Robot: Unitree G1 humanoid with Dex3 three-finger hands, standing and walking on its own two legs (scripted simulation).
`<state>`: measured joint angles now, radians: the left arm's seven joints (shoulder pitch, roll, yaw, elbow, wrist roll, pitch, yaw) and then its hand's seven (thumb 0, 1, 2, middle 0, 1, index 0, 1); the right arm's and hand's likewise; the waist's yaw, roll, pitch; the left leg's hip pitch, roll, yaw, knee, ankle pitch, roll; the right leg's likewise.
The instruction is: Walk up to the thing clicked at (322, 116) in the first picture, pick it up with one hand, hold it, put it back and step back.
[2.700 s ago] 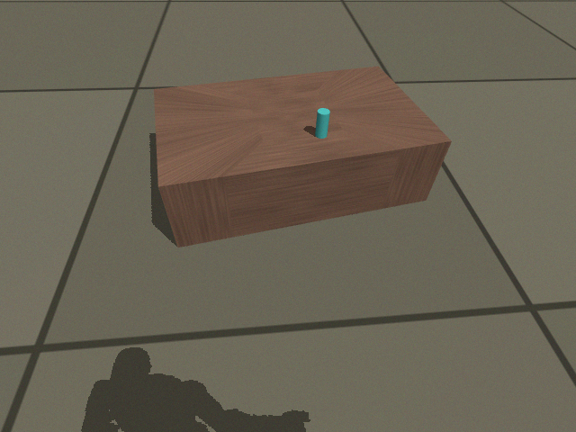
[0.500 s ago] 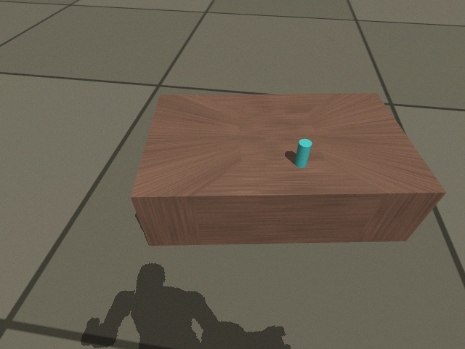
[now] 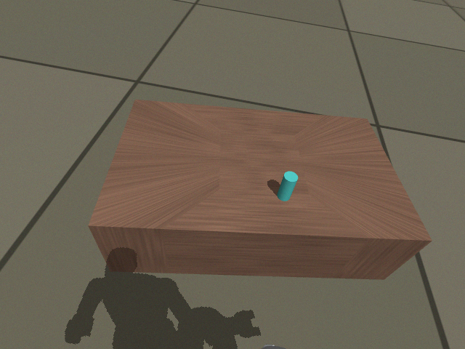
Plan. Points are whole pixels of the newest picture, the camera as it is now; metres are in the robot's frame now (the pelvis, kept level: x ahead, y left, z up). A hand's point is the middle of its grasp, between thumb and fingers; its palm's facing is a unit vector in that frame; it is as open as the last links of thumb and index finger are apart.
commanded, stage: walk up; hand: right
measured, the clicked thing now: (287, 186) +0.76 -0.25 -0.34
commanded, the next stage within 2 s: stand in 1.88 s
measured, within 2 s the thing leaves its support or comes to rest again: neither
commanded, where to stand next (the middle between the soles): +0.26 -0.07 m, yaw +3 degrees
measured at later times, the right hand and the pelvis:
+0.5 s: hand (397, 327) +0.22 -0.36 -0.14, palm faces -0.11 +0.92 -0.38, open 7.4 cm; pelvis +0.14 -0.09 +0.00, yaw +2 degrees
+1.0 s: hand (368, 277) +0.33 -0.33 -0.14, palm faces -0.10 +0.94 -0.32, open 7.4 cm; pelvis +0.19 -0.09 +0.01, yaw +4 degrees
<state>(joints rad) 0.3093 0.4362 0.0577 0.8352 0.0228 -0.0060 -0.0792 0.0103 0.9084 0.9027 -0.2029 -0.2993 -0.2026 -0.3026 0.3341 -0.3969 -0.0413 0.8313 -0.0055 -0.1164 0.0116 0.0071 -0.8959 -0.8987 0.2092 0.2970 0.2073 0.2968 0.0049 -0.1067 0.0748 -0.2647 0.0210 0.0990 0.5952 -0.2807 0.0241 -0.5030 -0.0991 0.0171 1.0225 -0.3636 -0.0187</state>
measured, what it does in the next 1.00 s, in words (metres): walks ahead: right foot, then left foot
